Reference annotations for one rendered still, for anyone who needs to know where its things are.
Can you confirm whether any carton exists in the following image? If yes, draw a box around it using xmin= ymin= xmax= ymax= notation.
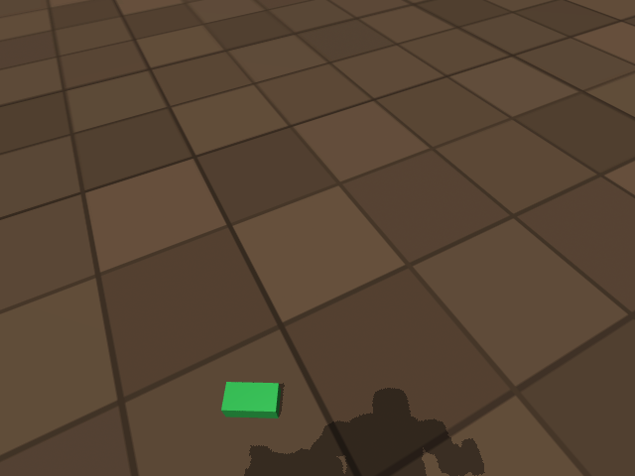
xmin=221 ymin=382 xmax=281 ymax=418

